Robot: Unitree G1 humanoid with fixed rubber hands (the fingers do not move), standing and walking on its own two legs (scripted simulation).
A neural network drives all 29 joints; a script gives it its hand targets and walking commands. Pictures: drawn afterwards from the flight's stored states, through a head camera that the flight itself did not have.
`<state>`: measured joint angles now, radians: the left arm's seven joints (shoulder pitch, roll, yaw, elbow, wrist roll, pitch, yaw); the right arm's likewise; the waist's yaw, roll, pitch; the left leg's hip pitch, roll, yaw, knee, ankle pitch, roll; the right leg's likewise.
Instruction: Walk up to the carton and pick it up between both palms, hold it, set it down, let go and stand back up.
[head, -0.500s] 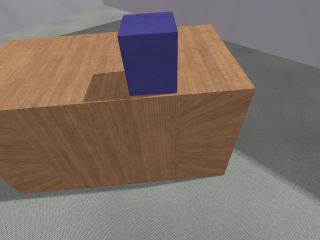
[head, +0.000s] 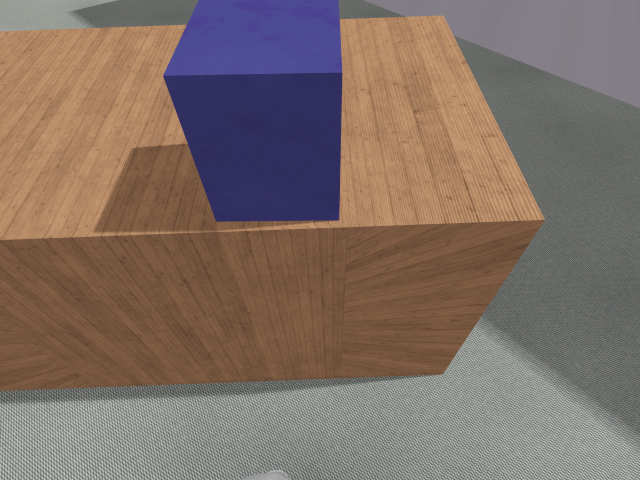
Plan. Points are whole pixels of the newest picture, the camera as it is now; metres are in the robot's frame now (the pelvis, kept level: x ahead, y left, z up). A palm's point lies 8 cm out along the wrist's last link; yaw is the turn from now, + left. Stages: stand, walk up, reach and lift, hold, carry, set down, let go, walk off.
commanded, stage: walk up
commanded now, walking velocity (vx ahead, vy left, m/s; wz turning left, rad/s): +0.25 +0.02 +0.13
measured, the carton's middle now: (273, 115) +0.61 +0.11 +0.11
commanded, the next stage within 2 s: none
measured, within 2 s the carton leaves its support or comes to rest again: neither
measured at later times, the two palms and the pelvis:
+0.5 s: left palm (195, 471) +0.16 +0.17 -0.10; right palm out of the picture +0.08 -0.24 -0.11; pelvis +0.10 -0.04 +0.04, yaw -1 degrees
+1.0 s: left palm out of the picture +0.04 +0.22 -0.10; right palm out of the picture +0.14 -0.26 -0.11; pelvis +0.08 -0.01 +0.04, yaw +1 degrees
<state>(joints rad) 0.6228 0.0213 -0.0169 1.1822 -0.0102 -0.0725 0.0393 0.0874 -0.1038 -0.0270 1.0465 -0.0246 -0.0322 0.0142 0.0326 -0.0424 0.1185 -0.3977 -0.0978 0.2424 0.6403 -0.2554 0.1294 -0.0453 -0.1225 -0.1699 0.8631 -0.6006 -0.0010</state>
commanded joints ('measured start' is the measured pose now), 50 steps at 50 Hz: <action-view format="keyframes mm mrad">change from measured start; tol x32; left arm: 1 -46 195 56 -112 -18 -11 -9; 50 -307 296 117 -140 64 80 36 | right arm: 1 484 -283 -84 77 31 6 -35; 6 94 -74 -5 -19 9 -45 -65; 50 161 -106 -83 -59 -10 125 -27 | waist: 1 -214 109 -384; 4 -55 -171 6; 40 40 136 20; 50 -13 -195 -136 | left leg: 1 729 592 -767 -298 416 354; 3 364 542 -616 -402 150 230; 5 -11 443 -303 -341 885 167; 10 129 313 -174 -229 810 99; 15 163 105 -127 -75 -144 -96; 39 338 221 -207 -326 118 -105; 44 -36 119 -360 640 -315 -179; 50 -92 118 -241 412 -124 -215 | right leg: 1 -619 57 153 723 48 10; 15 -256 -173 410 -514 763 -155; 39 -124 25 257 -556 644 -50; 42 87 -392 526 -390 1889 -263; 50 -239 -154 363 -615 266 -158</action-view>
